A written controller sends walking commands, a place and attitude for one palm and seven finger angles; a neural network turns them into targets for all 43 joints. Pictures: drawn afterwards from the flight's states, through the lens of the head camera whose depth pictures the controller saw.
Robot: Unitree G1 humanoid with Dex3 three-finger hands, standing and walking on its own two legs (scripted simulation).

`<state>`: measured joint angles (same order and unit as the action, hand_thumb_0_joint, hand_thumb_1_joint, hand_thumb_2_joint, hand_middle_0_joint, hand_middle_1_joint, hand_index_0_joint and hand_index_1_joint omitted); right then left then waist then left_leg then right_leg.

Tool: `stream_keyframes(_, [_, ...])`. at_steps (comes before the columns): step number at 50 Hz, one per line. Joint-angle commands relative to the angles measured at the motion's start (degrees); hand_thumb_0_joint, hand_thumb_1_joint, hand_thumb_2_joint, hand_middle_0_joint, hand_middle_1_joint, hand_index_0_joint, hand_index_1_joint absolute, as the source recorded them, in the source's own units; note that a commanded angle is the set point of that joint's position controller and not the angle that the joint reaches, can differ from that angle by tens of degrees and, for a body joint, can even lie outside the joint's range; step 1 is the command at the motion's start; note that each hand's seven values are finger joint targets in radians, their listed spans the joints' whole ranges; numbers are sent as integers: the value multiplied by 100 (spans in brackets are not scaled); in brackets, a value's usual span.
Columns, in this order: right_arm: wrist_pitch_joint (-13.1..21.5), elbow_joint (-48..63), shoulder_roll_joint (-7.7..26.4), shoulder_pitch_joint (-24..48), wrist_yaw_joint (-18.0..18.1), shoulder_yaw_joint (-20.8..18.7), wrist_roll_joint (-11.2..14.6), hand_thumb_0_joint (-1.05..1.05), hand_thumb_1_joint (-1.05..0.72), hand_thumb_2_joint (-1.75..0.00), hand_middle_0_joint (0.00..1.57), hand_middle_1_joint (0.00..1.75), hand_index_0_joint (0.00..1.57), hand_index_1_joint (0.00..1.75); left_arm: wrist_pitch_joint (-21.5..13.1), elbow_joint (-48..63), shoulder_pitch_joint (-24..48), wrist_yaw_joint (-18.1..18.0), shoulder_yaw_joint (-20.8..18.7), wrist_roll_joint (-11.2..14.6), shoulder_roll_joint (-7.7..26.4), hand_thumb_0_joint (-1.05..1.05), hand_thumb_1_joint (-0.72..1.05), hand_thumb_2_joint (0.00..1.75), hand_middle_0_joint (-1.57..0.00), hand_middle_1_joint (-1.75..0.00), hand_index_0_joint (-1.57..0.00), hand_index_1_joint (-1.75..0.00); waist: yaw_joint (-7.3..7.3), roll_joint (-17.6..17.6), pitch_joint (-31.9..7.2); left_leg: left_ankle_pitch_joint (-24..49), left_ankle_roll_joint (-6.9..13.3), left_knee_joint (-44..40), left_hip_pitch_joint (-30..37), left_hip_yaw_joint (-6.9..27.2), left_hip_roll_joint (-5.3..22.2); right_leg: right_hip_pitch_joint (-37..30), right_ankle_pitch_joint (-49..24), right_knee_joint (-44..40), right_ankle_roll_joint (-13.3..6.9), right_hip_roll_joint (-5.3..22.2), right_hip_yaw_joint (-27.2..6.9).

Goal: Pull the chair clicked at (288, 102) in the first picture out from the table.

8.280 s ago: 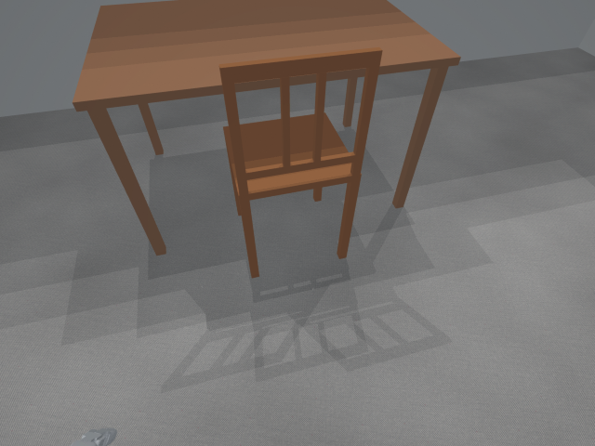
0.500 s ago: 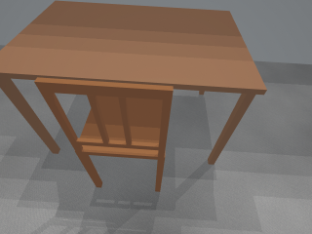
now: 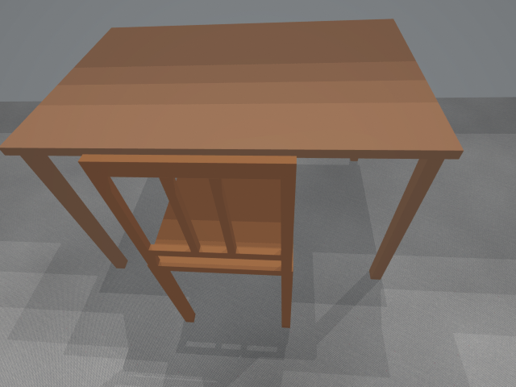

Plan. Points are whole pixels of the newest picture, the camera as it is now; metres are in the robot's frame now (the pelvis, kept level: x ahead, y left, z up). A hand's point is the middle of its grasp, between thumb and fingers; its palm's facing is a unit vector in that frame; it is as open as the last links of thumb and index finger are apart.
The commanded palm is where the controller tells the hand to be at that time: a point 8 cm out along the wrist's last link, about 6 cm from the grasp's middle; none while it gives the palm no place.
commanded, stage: come to a stop and stand still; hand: left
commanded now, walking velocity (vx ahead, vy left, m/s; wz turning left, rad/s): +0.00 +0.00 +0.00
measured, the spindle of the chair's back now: (183, 217) +0.47 +0.21 -0.08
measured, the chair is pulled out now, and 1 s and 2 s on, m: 0.00 0.00 0.00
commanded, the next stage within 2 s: look again from close up in 0.74 s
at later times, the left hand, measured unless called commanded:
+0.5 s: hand out of the picture +0.06 +0.14 -0.16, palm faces +0.03 -0.97 -0.25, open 7.3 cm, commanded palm none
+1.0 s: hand out of the picture +0.03 +0.12 -0.17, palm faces +0.05 -0.97 -0.22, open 7.3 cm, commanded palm none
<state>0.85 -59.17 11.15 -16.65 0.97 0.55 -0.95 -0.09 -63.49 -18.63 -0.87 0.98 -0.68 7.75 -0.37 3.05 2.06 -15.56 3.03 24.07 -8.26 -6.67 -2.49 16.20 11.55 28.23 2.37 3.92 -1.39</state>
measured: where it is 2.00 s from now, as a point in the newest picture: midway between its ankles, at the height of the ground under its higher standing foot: outside the picture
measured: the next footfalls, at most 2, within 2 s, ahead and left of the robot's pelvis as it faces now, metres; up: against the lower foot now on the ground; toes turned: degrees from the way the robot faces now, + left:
none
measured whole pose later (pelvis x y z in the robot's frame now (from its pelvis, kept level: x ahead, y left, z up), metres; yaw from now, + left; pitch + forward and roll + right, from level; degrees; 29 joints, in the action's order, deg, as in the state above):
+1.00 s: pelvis +0.03 -0.06 +0.00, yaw +1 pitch -1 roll +1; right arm 1.1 -65.3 8.5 -17.3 1.9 0.8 -0.9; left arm -1.6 -64.8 -15.6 -1.7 0.3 -0.4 8.1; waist 0.1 1.9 2.4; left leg -15.8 -2.3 20.6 -3.8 -3.7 2.9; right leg 11.1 13.0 24.8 -2.5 -1.1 2.4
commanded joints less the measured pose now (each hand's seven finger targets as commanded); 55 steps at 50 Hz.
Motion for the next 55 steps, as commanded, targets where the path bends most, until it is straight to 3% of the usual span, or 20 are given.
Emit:
stream_keyframes(1, [152, 52, 446, -300, 62, -68, 31, 0, -90, -90, 20, 30, 20, 30, -136, 131, -14, -86, -120, 1, 701, 0, 90, 90, -20, -30, -20, -30, 85, -317, 78, 791, -54, -673, -144, 793, 848, -207, -669, -324, -404, 191, -269])
stream_keyframes(11, [163, -309, 292, -404, 106, -50, 14, 0, -90, -90, 20, 30, 20, 30, -181, -28, 110, -122, -140, 21, 686, 0, 90, 90, -20, -30, -20, -30, 63, -262, -78, 1336, -123, -524, 48, 679, 851, -555, -1455, -280, -478, 247, -264])
stream_keyframes(16, [128, -384, 243, -423, 109, -48, 10, 0, -90, -90, 20, 30, 20, 30, -187, -16, 188, -134, -156, 19, 706, 0, 90, 90, -20, -30, -20, -30, 61, -523, 42, 1138, -161, -520, 22, 659, 858, -592, -1562, -367, -504, 264, -263])
stream_keyframes(29, [102, -447, 231, -494, 107, -51, 7, 0, -90, -90, 20, 30, 20, 30, -227, 69, 236, -147, -193, 23, 794, 0, 90, 90, -20, -30, -20, -30, 84, -411, -41, 1010, -267, -556, 99, 588, 851, -763, -1793, -542, -576, 291, -354])
stream_keyframes(45, [102, -513, 164, -591, 104, -35, 27, 0, -90, -90, 20, 30, 20, 30, -228, 48, 53, -145, -170, 19, 721, 0, 90, 90, -20, -30, -20, -30, 81, -351, 65, 817, -278, -645, 140, 573, 876, -678, -1295, -773, -570, 224, -365])
stream_keyframes(52, [86, -559, 112, -635, 104, -23, 30, 0, -90, -90, 20, 30, 20, 30, -210, 27, -46, -145, -156, 13, 647, 0, 90, 90, -20, -30, -20, -30, 64, -370, 290, 569, -266, -656, 12, 580, 842, -526, -794, -912, -556, 206, -383])
stream_keyframes(55, [100, -572, 74, -685, 102, -25, 30, 0, -90, -90, 20, 30, 20, 30, -220, 4, -98, -149, -156, 15, 634, 0, 90, 90, -20, -30, -20, -30, 68, -342, 185, 635, -263, -642, 64, 584, 841, -574, -855, -890, -561, 212, -379])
